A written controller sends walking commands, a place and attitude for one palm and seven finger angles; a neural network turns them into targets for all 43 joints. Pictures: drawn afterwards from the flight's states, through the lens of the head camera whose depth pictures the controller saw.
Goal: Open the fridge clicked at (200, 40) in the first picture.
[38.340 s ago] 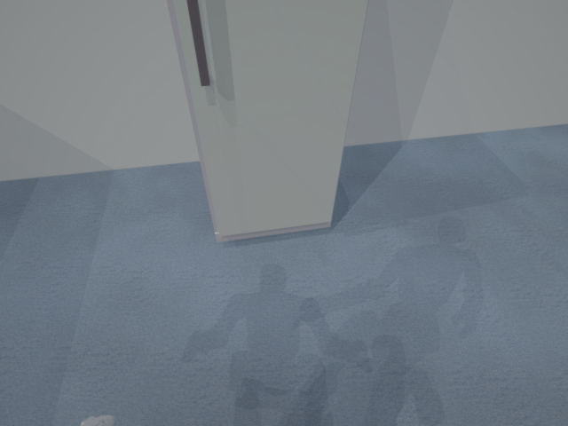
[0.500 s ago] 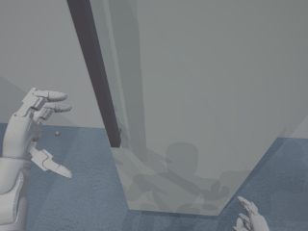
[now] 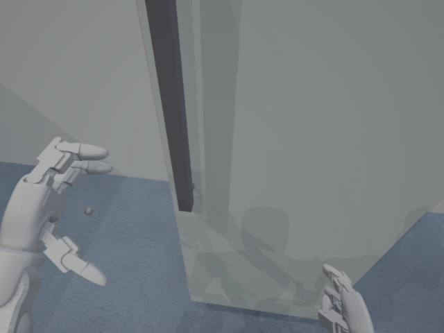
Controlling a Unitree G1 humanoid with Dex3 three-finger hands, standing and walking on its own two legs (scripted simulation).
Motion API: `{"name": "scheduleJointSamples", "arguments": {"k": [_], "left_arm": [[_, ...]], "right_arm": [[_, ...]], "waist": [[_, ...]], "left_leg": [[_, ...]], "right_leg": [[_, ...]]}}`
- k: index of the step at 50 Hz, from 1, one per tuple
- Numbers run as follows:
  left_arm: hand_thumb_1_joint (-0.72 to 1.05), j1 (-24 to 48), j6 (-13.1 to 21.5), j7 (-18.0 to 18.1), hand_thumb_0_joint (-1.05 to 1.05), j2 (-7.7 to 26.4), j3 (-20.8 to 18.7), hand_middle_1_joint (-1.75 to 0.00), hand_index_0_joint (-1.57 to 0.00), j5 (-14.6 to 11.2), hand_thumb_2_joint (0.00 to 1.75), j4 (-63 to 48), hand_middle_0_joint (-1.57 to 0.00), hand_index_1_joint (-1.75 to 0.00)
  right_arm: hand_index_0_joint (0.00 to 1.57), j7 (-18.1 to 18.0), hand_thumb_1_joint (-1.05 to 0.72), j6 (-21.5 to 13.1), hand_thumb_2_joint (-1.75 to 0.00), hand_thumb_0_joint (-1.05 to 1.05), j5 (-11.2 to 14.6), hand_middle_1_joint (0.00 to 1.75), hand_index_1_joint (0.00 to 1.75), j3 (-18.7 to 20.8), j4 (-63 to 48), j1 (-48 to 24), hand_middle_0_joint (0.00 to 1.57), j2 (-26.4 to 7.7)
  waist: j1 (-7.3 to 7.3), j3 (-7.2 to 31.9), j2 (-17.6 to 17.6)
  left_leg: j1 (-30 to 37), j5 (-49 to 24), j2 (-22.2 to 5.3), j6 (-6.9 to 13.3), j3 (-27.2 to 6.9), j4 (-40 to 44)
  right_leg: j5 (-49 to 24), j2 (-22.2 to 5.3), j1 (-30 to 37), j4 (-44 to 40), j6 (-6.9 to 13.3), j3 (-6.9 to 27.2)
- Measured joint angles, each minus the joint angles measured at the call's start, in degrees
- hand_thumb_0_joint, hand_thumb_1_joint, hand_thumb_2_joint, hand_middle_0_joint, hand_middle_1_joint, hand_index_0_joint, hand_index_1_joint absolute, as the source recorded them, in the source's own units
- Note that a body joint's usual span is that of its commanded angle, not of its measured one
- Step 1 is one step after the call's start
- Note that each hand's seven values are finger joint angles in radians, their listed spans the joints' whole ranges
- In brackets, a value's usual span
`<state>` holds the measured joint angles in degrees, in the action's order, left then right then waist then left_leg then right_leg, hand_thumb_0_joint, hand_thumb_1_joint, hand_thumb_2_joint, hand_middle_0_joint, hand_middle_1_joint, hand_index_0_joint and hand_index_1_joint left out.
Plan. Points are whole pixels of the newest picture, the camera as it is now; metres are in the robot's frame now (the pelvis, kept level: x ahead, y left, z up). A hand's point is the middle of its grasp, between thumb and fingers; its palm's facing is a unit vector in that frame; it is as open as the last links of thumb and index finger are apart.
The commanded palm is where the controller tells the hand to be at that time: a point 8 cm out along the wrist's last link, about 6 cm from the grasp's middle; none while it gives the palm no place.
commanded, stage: draw the hand back to the body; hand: left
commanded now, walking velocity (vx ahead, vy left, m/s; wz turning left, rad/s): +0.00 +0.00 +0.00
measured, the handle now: (176, 88) +0.35 +0.12 +0.29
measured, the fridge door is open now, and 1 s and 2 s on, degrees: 0 0 0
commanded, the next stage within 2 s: step back with the hand held close in 1.58 s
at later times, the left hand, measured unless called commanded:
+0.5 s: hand (81, 228) +0.20 +0.22 +0.17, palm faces -0.19 -0.96 -0.19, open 14.6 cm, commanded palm +0.16 +0.27 +0.20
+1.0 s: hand (64, 206) +0.22 +0.24 +0.19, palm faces +0.44 -0.82 -0.37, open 10.8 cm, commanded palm +0.16 +0.28 +0.20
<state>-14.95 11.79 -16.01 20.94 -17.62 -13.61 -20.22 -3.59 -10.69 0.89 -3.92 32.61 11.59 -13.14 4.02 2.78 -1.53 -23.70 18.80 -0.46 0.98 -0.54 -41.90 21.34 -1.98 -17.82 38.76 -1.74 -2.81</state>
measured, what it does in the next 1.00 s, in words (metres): stands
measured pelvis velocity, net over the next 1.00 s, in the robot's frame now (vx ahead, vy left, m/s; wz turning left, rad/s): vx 0.02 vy -0.01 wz -0.02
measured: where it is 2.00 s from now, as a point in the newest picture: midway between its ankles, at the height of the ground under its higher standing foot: outside the picture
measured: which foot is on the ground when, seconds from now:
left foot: down 0.00-1.00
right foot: down 0.00-1.00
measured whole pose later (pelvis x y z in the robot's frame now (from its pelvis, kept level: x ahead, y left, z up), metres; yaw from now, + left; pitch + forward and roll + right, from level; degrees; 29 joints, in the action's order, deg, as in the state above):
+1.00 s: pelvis +0.02 -0.01 +0.02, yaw -1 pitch -4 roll +0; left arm -24.8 3.2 6.5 20.2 -18.1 -4.4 -23.8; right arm -5.2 -11.1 0.0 -2.6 38.3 12.0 -12.9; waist 4.4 0.2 -3.1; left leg -10.8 15.3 0.0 0.6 1.0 -30.0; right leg 18.5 -2.4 -6.6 29.1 -1.5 -1.5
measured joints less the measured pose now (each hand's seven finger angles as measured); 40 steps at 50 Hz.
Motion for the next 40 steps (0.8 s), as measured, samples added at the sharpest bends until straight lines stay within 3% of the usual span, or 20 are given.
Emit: {"name": "scheduleJointSamples", "arguments": {"k": [2,7,13,18,23,26,29,31,33,36,40], "left_arm": [[-0.55,0.03,-0.71,-0.38,-0.02,0.6,-0.08,-1.16,-0.26,0.09,0.2,0.21,-0.26,-1.15],[-0.55,-0.47,-10.82,-6.97,-0.02,5.58,-0.41,-1.16,-0.26,-0.98,0.2,2.5,-0.26,-1.15],[-0.55,1.45,-18.67,-13.07,-0.02,10.14,-5.66,-1.15,-0.26,-6.08,0.2,7.53,-0.26,-1.15],[-0.55,3.98,-20.14,-15.17,-0.02,8.93,-8.53,-1.15,-0.26,-8.73,0.2,11.29,-0.26,-1.15],[-0.54,3.73,-20.27,-16.37,-0.02,6.38,-6.0,-1.15,-0.26,-7.81,0.2,10.97,-0.25,-1.14],[-0.51,2.92,-19.64,-17.24,-0.02,6.96,-5.17,-1.14,-0.26,-7.16,0.22,9.69,-0.26,-1.13],[-0.46,-0.19,-15.72,-3.36,-0.02,6.32,-4.19,-1.1,-0.26,-0.59,0.24,2.8,-0.26,-1.09],[-0.41,-2.7,-13.28,5.04,-0.02,3.86,-4.34,-1.07,-0.26,2.03,0.27,-0.93,-0.26,-1.06],[-0.35,-4.97,-11.33,11.09,-0.02,1.26,-3.98,-1.04,-0.25,3.92,0.3,-3.24,-0.25,-1.03],[-0.26,-8.0,-9.59,16.63,-0.02,-1.01,-2.6,-0.99,-0.25,5.95,0.34,-4.27,-0.25,-0.98],[-0.13,-9.57,-9.08,20.28,-0.01,-1.46,-1.1,-0.91,-0.25,7.78,0.41,-3.26,-0.24,-0.9]], "right_arm": [[0.2,0.15,-0.9,-0.08,-0.9,0.02,0.25,0.3,0.3,-0.12,0.16,0.66,0.2,0.04],[0.2,-0.57,-0.9,0.1,-0.9,0.02,1.99,0.3,0.3,-0.65,0.0,2.69,0.2,-0.96],[0.2,-1.74,-0.9,-2.21,-0.9,0.02,3.5,0.3,0.3,-1.09,-0.65,3.35,0.2,-2.53],[0.2,-1.6,-0.9,-4.66,-0.9,0.02,4.03,0.3,0.3,-0.83,-1.11,3.2,0.2,-4.03],[0.2,-1.25,-0.9,-6.56,-0.9,0.02,3.89,0.3,0.3,-0.38,-1.43,2.38,0.2,-4.94],[0.2,-1.17,-0.9,-7.28,-0.9,0.02,3.6,0.3,0.3,-0.51,-1.54,2.0,0.2,-4.58],[0.2,-1.14,-0.9,-7.46,-0.9,0.02,1.59,0.3,0.3,-0.06,-0.79,1.3,0.2,-3.0],[0.2,-1.13,-0.9,-6.96,-0.9,0.02,0.98,0.3,0.3,0.17,-0.29,1.01,0.2,-1.95],[0.2,-1.16,-0.9,-6.1,-0.9,0.02,0.63,0.3,0.3,0.48,0.25,1.0,0.2,-1.23],[0.2,-1.35,-0.9,-4.53,-0.9,0.02,0.17,0.3,0.3,0.78,1.82,1.3,0.2,-0.53],[0.2,-1.79,-0.9,-2.66,-0.9,0.02,-0.39,0.3,0.3,0.85,4.44,1.79,0.2,0.08]], "waist": [[-0.56,0.3,-0.22],[-1.7,1.4,-1.76],[-2.16,1.24,-2.2],[-1.7,0.82,-1.98],[-1.49,-0.12,-1.86],[-1.51,-0.37,-1.37],[-1.59,-1.12,-0.87],[-1.54,-1.64,-0.8],[-1.21,-2.34,-1.12],[-0.43,-3.02,-1.72],[0.65,-3.34,-2.01]], "left_leg": [[0.03,-0.03,-0.1,0.0,0.24,0.03],[2.63,-0.55,-0.34,0.15,0.89,1.9],[5.34,-1.74,-0.79,-0.21,1.27,4.26],[5.66,-2.48,-1.14,-0.59,0.66,4.81],[5.3,-2.73,-1.13,-0.67,0.2,4.44],[5.26,-2.69,-1.16,-0.77,0.19,4.22],[5.83,-2.85,-1.49,-1.19,0.2,4.84],[6.02,-3.17,-1.65,-1.35,0.27,5.53],[6.3,-3.39,-1.6,-1.27,0.36,6.09],[6.97,-3.68,-1.16,-1.0,0.44,7.13],[8.36,-3.82,-0.48,-0.67,0.41,8.5]], "right_leg": [[-0.08,0.07,-0.13,0.09,0.01,0.26],[-0.96,0.3,2.2,-1.9,-0.11,0.9],[-2.16,0.76,4.52,-3.92,0.24,1.27],[-2.87,1.18,5.14,-4.75,0.56,0.69],[-2.91,1.21,4.89,-4.29,0.69,0.26],[-2.66,1.23,4.67,-3.71,0.83,0.27],[-3.05,1.57,5.27,-4.56,1.07,0.32],[-3.52,1.75,5.48,-5.43,1.17,0.39],[-3.8,1.7,5.77,-6.04,1.15,0.46],[-3.88,1.29,6.37,-6.81,0.92,0.48],[-3.6,0.63,7.66,-7.68,0.65,0.35]]}}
